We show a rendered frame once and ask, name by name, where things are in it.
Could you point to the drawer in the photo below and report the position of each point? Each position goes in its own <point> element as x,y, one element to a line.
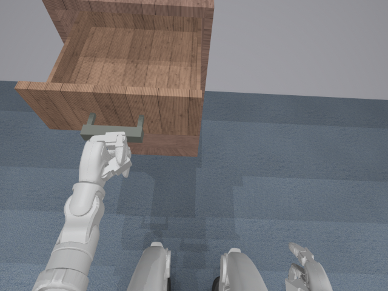
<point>120,66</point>

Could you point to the robot right hand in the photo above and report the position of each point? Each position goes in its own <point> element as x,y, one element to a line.
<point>310,278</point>

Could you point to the handle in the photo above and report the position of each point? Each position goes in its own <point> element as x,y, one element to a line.
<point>133,134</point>

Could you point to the robot left forearm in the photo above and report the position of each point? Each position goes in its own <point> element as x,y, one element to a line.
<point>73,253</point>

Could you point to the robot left hand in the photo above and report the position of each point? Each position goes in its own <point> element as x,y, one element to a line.
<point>95,156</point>

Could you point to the cabinet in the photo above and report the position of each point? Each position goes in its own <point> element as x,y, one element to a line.
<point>65,12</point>

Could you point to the robot right thigh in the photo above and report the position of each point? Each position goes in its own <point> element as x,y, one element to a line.
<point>239,272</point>

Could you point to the right robot shin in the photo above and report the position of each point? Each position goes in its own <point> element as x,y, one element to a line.
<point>221,286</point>

